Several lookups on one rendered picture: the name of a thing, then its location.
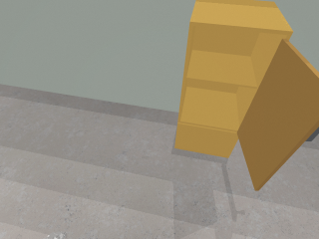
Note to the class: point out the handle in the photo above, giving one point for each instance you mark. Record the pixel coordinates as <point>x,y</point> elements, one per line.
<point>313,135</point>

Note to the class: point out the cupboard door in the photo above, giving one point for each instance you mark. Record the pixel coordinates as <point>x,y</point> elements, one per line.
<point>282,115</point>

